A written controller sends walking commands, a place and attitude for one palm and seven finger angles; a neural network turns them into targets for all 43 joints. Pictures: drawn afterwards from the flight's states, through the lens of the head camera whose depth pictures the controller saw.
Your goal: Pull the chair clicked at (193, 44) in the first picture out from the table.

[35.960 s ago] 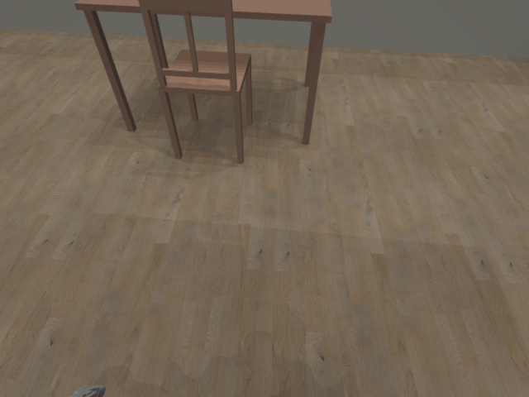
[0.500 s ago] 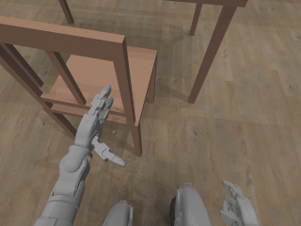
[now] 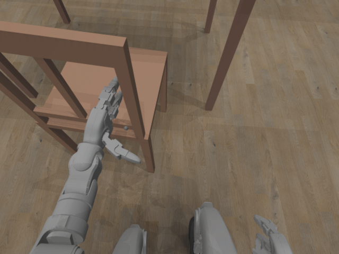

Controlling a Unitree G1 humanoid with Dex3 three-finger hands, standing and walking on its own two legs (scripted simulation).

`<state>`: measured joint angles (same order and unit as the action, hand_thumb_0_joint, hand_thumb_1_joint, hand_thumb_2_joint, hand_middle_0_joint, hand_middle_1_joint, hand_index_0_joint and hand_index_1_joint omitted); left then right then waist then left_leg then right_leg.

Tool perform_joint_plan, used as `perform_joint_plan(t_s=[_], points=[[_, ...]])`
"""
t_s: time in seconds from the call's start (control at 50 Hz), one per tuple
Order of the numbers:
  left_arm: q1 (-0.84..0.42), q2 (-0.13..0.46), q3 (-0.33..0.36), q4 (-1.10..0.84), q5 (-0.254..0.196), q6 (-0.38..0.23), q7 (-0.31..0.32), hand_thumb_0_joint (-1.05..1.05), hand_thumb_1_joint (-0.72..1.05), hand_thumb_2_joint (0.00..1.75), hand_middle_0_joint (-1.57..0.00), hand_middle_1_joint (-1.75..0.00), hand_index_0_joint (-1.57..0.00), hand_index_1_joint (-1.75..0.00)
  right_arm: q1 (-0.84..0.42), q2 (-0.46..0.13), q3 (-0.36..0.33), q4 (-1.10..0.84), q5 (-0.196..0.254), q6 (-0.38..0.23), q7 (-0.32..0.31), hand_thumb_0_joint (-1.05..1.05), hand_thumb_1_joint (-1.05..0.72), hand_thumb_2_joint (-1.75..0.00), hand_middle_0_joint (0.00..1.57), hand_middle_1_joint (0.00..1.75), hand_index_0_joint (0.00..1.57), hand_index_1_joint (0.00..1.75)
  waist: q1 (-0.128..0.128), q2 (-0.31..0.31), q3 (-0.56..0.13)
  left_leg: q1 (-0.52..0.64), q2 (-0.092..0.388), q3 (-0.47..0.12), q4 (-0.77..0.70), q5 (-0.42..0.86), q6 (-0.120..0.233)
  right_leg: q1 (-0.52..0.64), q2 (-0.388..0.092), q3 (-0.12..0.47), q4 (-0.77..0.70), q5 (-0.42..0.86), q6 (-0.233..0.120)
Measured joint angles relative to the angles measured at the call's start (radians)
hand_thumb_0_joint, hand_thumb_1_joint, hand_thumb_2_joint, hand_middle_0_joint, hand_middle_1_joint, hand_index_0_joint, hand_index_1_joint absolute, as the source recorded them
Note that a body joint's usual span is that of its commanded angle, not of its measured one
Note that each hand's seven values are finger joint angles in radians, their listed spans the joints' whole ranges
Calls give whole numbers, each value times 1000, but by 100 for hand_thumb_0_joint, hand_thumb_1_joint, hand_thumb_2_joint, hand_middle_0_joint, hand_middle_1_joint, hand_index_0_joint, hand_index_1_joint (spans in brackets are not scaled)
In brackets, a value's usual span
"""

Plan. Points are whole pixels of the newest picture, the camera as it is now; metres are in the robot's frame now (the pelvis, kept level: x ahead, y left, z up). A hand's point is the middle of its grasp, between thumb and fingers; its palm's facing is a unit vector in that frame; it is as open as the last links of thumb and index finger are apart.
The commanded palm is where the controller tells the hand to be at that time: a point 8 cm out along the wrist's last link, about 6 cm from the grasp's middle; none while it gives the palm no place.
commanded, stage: push the fingers through the gap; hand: left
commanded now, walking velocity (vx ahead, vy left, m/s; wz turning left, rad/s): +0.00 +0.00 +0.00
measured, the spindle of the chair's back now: (65, 91) +0.51 +0.25 +0.01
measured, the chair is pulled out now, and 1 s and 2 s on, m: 0.18 0.18 0.18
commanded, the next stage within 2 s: hook a spindle and tug to test in 0.90 s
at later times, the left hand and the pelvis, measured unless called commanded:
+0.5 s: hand (132, 110) +0.44 +0.08 +0.02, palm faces -0.21 -0.98 -0.06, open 16.9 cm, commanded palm +0.43 +0.14 +0.03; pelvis -0.01 +0.00 +0.00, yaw +0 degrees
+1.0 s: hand (132, 109) +0.44 +0.08 +0.02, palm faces -0.20 -0.98 -0.05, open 16.9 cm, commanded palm +0.42 +0.14 +0.03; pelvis -0.01 +0.00 +0.00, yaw -1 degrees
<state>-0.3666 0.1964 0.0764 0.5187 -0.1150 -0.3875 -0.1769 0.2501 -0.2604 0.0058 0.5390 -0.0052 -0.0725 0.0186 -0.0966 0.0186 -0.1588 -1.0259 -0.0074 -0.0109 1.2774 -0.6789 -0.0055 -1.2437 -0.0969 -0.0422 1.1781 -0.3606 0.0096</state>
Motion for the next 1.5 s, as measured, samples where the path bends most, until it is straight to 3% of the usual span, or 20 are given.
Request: perform_joint_plan(t_s=[0.58,0.68,0.84,1.08,1.2,1.36,1.5], points=[[-296,35,102,302,36,-43,30,-1,-50,30,-6,-8,-7,-8,26,-1,6,35,-22,29,13,1,-91,-90,20,30,20,30,-48,5,16,-61,3,14,17,15,1,-63,7,15,4,29,-2],[-287,44,122,298,31,-44,19,-1,-50,30,-6,-8,-7,-8,41,-3,5,30,-21,43,19,1,-91,-90,20,30,20,30,-51,5,16,-60,8,21,9,18,1,-65,14,21,-5,35,-2],[-238,28,97,266,25,-56,22,-1,-50,30,-6,-8,-7,-8,53,-7,0,34,-20,48,22,1,-91,-90,20,30,20,30,-41,6,16,-41,6,18,-7,23,2,-43,12,18,-20,36,0],[-279,33,96,306,32,-68,22,-1,-50,30,-6,-10,-7,-10,20,-4,2,25,-23,44,19,1,-91,-90,20,30,20,30,-43,2,16,-50,2,14,7,18,2,-50,9,15,-7,31,0],[-266,16,82,288,29,-59,25,-1,-50,30,-11,-25,-12,-25,20,-2,1,23,-23,53,24,1,-91,-90,20,30,20,30,-34,6,14,-47,2,15,4,17,3,-48,8,17,-8,28,1],[-272,18,89,300,39,-60,34,-1,-50,30,-23,-62,-24,-61,16,2,7,23,-23,53,20,1,-91,-90,20,30,20,30,-41,3,19,-51,3,13,9,14,3,-52,9,15,-4,26,1],[-274,31,90,278,27,-55,23,-1,-33,37,-35,-99,-36,-98,26,0,0,25,-24,52,20,1,-91,-90,20,30,20,30,-42,7,18,-57,3,13,10,13,2,-57,10,15,-4,26,1]])
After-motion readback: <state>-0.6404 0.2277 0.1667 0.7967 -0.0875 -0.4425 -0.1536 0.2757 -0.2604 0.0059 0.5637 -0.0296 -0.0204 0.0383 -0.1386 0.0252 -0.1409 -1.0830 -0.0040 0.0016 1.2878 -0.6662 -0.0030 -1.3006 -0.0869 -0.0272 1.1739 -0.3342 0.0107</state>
